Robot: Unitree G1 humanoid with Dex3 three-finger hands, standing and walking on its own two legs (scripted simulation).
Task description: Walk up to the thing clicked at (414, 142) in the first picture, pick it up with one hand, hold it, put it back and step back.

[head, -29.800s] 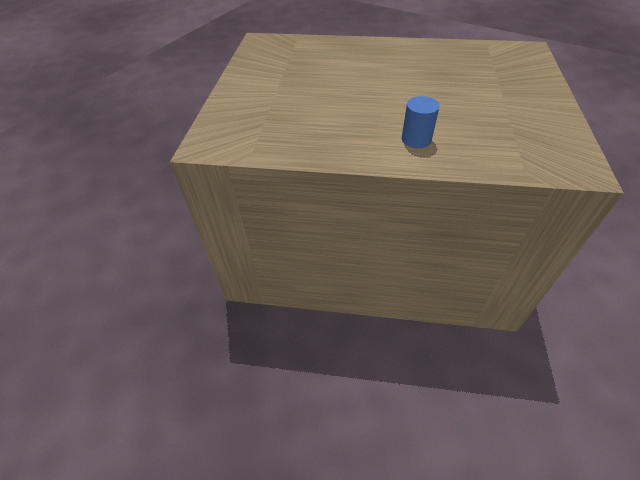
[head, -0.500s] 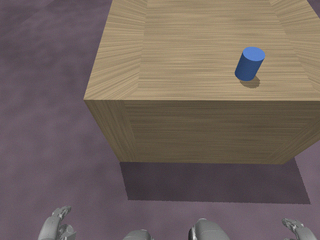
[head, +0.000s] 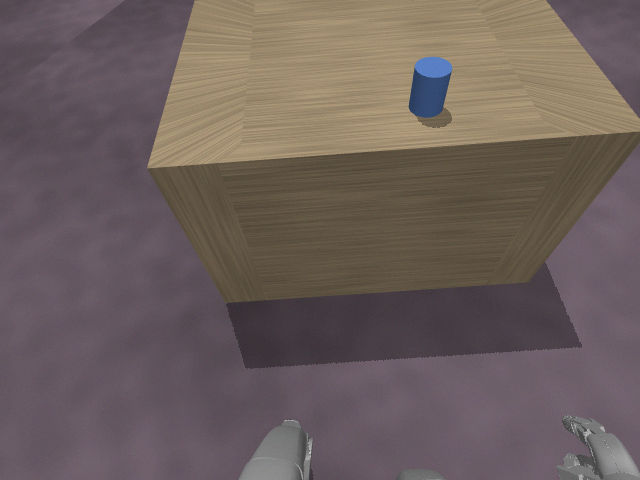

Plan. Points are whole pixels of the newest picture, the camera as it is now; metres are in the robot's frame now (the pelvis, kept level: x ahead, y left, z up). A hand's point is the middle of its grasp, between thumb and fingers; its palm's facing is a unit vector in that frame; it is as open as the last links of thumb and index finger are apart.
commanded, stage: step back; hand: right
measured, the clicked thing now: (429, 87) +0.85 -0.19 -0.06
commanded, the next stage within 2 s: stand in 1.80 s
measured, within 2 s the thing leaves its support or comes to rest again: neither
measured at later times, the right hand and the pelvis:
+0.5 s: hand out of the picture -0.03 -0.28 -0.13, palm faces -0.12 +0.89 -0.43, open 7.4 cm; pelvis -0.16 -0.02 +0.01, yaw +4 degrees
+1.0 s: hand out of the picture -0.21 -0.30 -0.15, palm faces -0.17 +0.92 -0.36, open 7.4 cm; pelvis -0.29 -0.04 +0.00, yaw +8 degrees
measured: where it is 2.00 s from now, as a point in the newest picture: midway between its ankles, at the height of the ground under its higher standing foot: outside the picture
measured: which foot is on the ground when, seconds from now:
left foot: up 0.00-0.24, down 0.26-0.60, up 0.62-0.90, down 0.92-1.00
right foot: down 0.00-0.28, up 0.30-0.58, down 0.60-1.00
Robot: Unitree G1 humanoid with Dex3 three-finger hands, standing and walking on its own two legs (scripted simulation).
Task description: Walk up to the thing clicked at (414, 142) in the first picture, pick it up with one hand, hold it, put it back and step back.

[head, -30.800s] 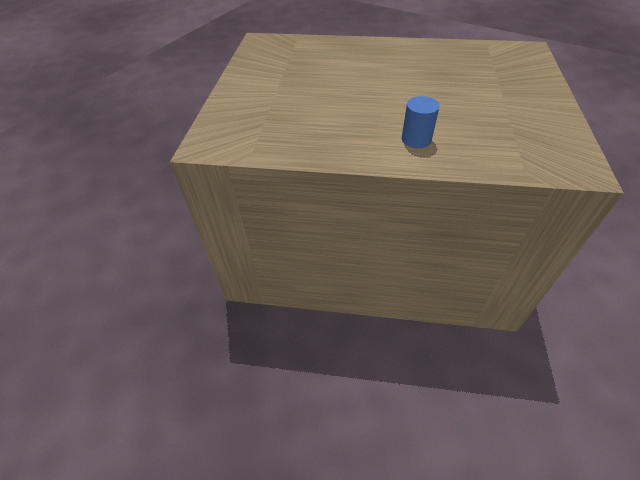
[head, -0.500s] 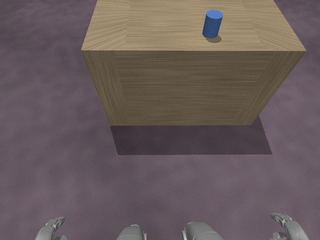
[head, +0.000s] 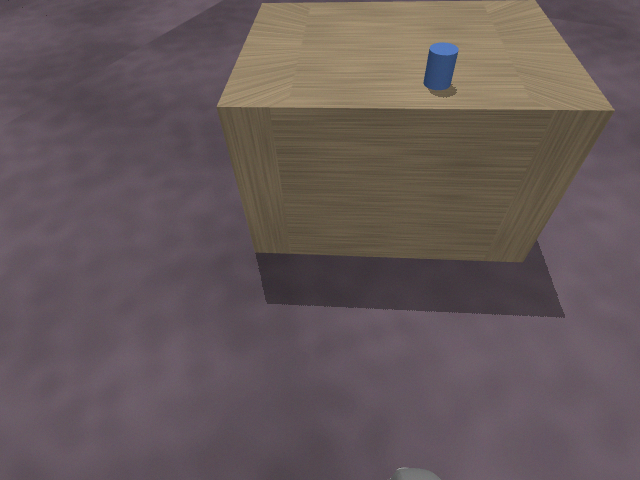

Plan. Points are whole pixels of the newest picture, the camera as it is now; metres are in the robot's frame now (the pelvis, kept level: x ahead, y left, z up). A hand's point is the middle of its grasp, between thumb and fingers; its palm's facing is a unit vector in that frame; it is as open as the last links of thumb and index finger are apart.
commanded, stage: step back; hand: right
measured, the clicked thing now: (440, 66) +1.12 -0.30 -0.06
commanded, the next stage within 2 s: stand in 0.80 s
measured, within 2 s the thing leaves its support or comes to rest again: neither
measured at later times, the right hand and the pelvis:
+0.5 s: hand out of the picture +0.11 -0.26 -0.14, palm faces -0.04 +0.92 -0.38, open 7.4 cm; pelvis +0.02 +0.01 +0.00, yaw +0 degrees
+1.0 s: hand out of the picture +0.14 -0.24 -0.13, palm faces +0.03 +0.94 -0.34, open 7.4 cm; pelvis +0.04 +0.01 +0.02, yaw -2 degrees
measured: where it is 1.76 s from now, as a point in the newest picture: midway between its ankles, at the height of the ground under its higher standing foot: outside the picture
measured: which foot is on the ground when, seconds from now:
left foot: down 0.00-1.00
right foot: down 0.00-1.00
